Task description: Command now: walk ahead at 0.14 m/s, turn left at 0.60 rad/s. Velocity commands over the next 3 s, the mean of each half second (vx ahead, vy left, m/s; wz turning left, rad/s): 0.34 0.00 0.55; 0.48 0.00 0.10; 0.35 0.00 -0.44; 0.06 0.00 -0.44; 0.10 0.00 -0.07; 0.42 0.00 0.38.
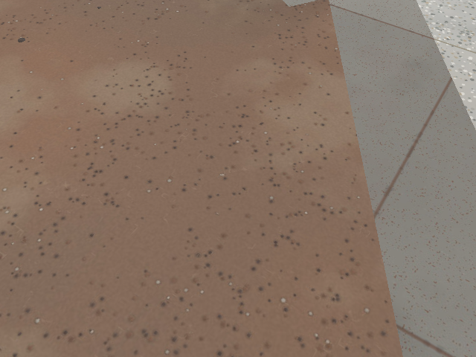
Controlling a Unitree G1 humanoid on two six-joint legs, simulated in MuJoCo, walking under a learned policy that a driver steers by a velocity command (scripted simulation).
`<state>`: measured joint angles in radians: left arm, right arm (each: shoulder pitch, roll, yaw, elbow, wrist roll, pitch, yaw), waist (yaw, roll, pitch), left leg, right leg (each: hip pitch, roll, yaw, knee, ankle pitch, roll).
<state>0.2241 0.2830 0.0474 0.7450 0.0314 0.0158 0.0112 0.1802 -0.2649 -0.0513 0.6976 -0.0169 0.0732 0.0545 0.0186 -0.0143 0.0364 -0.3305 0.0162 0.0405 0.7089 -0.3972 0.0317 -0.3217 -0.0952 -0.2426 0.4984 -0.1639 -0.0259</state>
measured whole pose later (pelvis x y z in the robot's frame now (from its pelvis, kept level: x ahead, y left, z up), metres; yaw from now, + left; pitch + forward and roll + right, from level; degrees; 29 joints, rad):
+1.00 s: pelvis +0.41 +0.09 -0.01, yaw +16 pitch +2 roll -1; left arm 0.48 0.23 0.03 0.94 0.00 -0.06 -0.01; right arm 0.01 -0.23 0.00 0.71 -0.06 -0.07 0.03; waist 0.08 0.01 0.06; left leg -0.47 -0.01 0.07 0.54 -0.10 0.09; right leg 0.01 0.02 -0.02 0.55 -0.46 -0.03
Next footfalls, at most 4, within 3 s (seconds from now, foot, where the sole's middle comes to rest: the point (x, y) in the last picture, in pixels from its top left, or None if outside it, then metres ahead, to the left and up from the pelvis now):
0.02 left None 0.03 0.10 -0.77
0.50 right None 0.29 -0.07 -0.77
0.98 left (169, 341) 0.53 0.21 -0.77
1.48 right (223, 264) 0.77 0.07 -0.77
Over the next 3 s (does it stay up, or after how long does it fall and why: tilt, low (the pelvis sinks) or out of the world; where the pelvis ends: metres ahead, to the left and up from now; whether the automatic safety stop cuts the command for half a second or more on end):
stays up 0.93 0.16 -0.01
